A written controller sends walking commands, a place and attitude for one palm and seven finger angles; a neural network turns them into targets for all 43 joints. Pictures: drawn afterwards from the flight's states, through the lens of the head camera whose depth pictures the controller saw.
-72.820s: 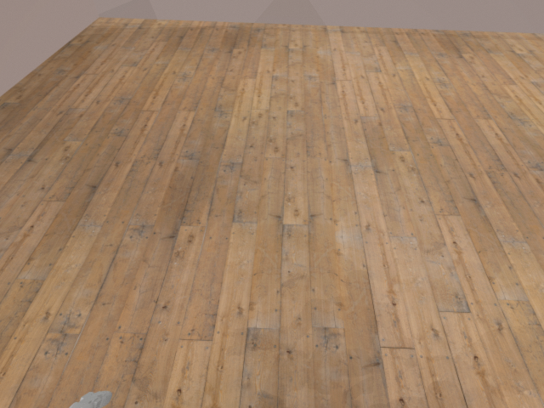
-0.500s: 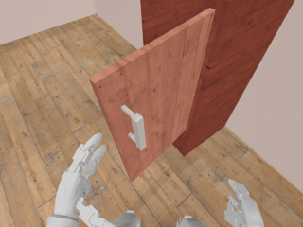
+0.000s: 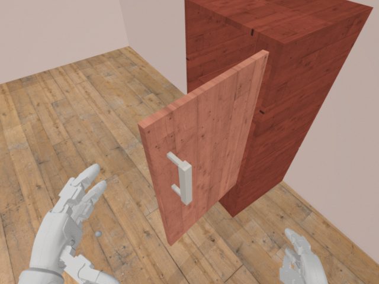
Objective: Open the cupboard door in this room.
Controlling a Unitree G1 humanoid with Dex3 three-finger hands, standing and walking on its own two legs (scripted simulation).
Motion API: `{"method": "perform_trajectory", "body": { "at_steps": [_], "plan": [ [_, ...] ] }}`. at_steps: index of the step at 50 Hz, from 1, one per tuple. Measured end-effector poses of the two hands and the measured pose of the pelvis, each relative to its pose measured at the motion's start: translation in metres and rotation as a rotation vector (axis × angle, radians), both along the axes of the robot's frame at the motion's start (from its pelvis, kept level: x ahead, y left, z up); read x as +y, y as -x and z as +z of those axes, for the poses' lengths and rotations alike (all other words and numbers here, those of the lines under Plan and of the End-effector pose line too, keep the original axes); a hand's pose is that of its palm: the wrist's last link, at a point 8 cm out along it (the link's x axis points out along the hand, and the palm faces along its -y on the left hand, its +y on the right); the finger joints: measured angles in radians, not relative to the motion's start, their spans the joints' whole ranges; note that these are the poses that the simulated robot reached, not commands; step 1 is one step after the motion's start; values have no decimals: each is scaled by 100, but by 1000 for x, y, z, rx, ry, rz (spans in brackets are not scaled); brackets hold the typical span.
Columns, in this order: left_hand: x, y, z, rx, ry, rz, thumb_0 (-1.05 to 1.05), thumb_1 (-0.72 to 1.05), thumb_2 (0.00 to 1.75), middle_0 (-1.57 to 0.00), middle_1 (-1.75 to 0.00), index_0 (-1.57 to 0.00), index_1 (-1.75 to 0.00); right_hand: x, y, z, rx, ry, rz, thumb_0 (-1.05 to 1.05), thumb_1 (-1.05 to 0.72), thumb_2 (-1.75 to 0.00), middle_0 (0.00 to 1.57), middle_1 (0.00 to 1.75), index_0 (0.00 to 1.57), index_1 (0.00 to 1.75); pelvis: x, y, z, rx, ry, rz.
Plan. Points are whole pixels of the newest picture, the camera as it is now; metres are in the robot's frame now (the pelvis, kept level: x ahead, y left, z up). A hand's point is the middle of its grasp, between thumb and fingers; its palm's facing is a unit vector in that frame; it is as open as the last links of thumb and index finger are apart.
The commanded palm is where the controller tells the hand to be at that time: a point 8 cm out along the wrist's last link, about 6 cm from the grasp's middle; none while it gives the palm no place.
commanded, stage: draw the hand back to the body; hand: left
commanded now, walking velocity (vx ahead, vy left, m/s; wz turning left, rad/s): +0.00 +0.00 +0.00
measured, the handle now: (179, 179) +0.33 +0.06 +0.04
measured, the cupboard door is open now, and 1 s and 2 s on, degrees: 99 99 99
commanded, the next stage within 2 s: step back with the hand held close in 1.06 s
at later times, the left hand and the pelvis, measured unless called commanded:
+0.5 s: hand (34, 199) +0.20 +0.25 +0.17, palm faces +0.34 -0.85 -0.40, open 11.3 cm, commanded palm +0.16 +0.29 +0.20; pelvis +0.01 +0.02 +0.05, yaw -1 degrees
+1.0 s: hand (18, 191) +0.20 +0.26 +0.20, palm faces +0.43 -0.81 -0.40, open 7.5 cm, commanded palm +0.15 +0.30 +0.22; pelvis +0.01 +0.00 +0.05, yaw -2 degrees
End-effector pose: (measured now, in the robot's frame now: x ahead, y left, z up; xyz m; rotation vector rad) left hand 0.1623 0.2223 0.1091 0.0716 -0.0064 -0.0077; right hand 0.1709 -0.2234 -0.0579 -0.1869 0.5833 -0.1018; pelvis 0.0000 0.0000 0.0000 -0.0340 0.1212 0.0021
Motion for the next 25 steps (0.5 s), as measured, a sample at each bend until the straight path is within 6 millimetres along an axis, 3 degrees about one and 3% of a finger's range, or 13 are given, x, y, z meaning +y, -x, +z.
{"method": "perform_trajectory", "body": {
  "at_steps": [8, 17, 25],
  "plan": [
    [22, 10, 25, 77, -238, 204, -1, -29, 40, -16, -30, -16, -30, 13, -4, 15, 19, 16, -7, 1, -90, -89, 20, 30, 20, 29, 8, -4, 21, -69, -6, -11],
    [49, 4, 55, 32, -309, 320, -1, 1, 52, -18, -30, -17, -31, 29, -6, 24, 49, 14, 32, 1, -90, -89, 20, 30, 20, 30, 15, -8, 39, -141, -13, -14],
    [66, -2, 83, -39, -351, 361, 0, 28, 64, -19, -30, -18, -31, 30, -12, 31, 58, 9, 41, 1, -90, -89, 20, 30, 20, 30, 18, -14, 48, -176, -17, -25]
  ]
}}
